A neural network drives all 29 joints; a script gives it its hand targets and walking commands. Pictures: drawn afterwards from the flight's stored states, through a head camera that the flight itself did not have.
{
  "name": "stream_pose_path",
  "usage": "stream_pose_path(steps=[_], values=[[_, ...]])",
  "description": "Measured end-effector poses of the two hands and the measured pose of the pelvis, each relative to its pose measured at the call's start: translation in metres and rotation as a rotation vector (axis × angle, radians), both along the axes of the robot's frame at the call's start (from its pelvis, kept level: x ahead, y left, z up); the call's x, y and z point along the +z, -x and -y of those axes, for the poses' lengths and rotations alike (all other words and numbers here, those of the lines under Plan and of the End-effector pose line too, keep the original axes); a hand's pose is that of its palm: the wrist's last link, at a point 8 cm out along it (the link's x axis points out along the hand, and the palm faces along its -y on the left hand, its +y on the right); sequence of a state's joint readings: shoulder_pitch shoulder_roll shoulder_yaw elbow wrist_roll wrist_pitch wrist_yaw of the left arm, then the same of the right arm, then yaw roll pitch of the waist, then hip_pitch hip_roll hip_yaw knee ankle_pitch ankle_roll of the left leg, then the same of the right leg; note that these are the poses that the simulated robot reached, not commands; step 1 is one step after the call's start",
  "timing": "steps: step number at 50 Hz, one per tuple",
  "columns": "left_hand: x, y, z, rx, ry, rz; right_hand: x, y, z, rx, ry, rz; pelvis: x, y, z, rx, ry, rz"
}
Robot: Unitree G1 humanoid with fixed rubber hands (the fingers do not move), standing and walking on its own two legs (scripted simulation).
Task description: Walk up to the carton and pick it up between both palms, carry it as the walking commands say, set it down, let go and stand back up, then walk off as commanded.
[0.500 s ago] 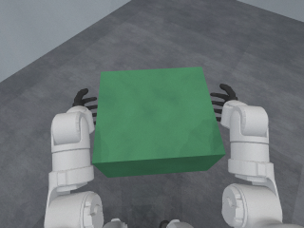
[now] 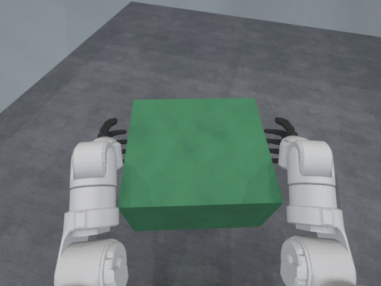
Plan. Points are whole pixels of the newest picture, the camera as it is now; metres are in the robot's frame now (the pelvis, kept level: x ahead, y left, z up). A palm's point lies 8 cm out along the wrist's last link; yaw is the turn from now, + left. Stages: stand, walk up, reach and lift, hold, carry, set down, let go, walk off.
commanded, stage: carry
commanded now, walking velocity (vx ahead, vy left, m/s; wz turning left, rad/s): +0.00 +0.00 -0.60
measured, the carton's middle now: (196, 162) +0.39 -0.01 +0.01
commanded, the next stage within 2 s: none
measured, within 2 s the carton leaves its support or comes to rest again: neither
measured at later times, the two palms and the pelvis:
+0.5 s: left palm (147, 157) +0.34 +0.09 +0.11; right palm (357, 211) +0.23 -0.26 +0.11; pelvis -0.07 +0.01 +0.00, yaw -20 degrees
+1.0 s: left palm (201, 204) +0.25 -0.01 +0.10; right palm out of the picture +0.04 -0.31 +0.11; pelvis -0.15 +0.04 +0.00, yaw -38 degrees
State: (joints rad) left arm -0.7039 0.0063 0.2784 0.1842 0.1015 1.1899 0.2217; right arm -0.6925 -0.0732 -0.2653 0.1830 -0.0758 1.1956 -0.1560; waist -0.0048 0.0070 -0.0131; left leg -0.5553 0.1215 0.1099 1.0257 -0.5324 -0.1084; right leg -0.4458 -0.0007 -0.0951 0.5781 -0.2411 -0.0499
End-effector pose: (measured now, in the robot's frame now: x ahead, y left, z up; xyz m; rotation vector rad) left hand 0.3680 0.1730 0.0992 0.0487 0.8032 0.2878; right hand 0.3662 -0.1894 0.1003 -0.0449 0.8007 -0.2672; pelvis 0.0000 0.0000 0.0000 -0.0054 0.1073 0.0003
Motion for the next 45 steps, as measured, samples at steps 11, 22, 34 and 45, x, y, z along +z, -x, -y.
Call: stream_pose_path(steps=[11,22,34,45], values=[[-0.012,0.006,0.034,-0.175,0.042,0.024,0.010,0.062,0.029,-0.166,0.043,0.025,-0.009,0.031,-0.025,-0.148,-0.009,0.005],[0.010,0.026,0.059,-0.250,0.007,0.002,0.012,0.117,0.047,-0.225,0.024,0.001,0.004,0.059,-0.018,-0.311,0.049,0.026],[-0.003,0.068,0.164,-0.474,-0.021,-0.019,0.002,0.223,0.128,-0.444,0.016,-0.020,-0.001,0.099,-0.013,-0.434,-0.005,0.020],[-0.010,0.101,0.175,-0.597,0.028,-0.011,0.010,0.297,0.115,-0.588,0.039,-0.007,-0.004,0.132,-0.043,-0.597,0.014,0.032]])
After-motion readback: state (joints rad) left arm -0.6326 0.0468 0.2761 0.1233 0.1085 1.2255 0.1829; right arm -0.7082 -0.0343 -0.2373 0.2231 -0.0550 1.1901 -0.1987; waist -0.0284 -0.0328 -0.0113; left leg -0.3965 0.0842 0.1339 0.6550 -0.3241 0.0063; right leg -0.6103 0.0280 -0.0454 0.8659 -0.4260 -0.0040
